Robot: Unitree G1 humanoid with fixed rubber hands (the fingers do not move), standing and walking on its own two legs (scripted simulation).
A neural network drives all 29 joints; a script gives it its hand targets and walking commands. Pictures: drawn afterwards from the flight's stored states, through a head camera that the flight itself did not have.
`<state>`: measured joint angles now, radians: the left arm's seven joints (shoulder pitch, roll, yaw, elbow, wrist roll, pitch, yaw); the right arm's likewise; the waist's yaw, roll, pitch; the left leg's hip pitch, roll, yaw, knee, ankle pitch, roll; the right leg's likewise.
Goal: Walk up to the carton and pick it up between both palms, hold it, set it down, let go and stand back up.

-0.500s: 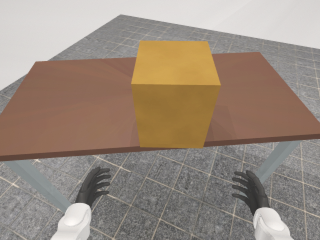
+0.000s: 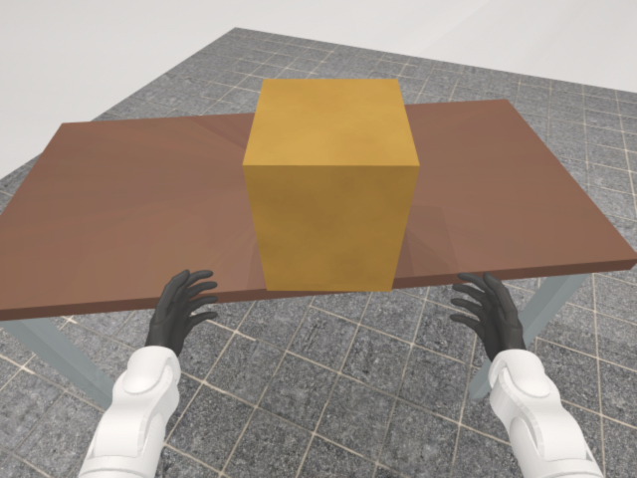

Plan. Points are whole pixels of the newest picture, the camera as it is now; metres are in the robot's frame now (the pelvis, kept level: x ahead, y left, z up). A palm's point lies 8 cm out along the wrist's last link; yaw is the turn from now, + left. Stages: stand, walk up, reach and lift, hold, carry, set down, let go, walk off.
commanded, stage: reach and lift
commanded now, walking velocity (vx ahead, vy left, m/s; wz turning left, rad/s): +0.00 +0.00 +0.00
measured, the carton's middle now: (329, 189) +0.51 +0.03 +0.08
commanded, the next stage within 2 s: none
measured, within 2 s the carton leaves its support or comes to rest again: neither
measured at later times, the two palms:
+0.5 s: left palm (173, 261) +0.34 +0.22 +0.10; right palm (493, 259) +0.36 -0.17 +0.10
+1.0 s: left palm (175, 198) +0.40 +0.22 +0.15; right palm (488, 196) +0.42 -0.17 +0.15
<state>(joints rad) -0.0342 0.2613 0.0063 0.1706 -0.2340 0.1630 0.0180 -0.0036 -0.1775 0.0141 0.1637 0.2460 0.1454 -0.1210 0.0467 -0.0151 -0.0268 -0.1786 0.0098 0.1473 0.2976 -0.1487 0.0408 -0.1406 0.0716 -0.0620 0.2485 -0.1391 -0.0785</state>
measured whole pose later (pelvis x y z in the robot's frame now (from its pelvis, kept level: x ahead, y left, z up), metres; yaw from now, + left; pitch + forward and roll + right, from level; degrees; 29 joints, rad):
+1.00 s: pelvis -0.01 +0.00 +0.00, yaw +2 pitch +8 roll +0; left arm -0.81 0.32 0.03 0.67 -0.23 0.41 0.08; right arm -0.84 -0.25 -0.07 0.76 0.25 0.37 -0.15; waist -0.01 -0.01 -0.14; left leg -0.35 0.00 0.11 0.34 -0.13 0.05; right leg -0.30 0.06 -0.10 0.29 -0.13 -0.07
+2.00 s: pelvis -0.01 +0.00 -0.01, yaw +4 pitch +24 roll +0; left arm -1.07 0.31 0.09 1.19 -0.18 0.04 0.05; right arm -1.06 -0.20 -0.16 1.08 0.11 0.15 -0.12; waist -0.05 0.00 -0.29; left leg -0.66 -0.01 0.08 0.34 -0.09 0.05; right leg -0.62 0.05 -0.13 0.31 -0.11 -0.08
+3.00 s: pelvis +0.00 +0.01 -0.01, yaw +4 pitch +21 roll -1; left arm -1.11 0.09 0.49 1.16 0.27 -0.02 0.08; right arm -1.07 0.04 -0.62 0.99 -0.38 0.08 -0.09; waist -0.03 0.02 -0.22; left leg -0.57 -0.02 0.08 0.27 -0.06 0.06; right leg -0.51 0.05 -0.12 0.20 -0.06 -0.06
